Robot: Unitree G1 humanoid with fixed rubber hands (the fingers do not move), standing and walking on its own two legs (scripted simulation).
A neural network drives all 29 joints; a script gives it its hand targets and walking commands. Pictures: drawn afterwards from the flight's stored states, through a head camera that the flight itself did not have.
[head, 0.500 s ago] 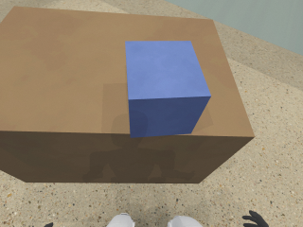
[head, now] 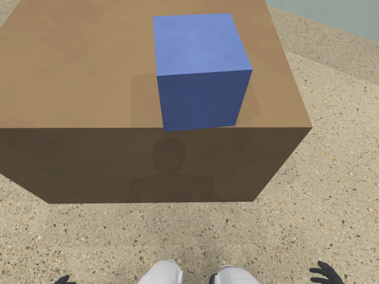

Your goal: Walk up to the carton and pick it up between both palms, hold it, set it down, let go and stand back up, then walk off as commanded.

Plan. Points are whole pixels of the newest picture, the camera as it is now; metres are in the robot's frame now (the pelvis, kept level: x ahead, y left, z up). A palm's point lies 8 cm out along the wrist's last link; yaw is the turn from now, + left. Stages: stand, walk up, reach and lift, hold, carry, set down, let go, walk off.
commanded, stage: walk off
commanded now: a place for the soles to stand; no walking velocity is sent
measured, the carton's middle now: (196, 74) +0.62 +0.02 +0.03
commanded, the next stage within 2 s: stand in 1.78 s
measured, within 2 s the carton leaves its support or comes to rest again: neither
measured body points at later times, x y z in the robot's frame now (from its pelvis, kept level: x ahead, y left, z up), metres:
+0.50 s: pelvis -0.13 +0.02 -0.01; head -0.08 +0.04 +0.44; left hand -0.08 +0.34 -0.14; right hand -0.02 -0.28 -0.11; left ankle -0.02 +0.10 -0.72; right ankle -0.18 -0.13 -0.66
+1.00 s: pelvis -0.27 -0.01 -0.01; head -0.20 -0.01 +0.43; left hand -0.21 +0.32 -0.12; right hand -0.15 -0.31 -0.14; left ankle -0.31 +0.12 -0.66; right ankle -0.21 -0.13 -0.72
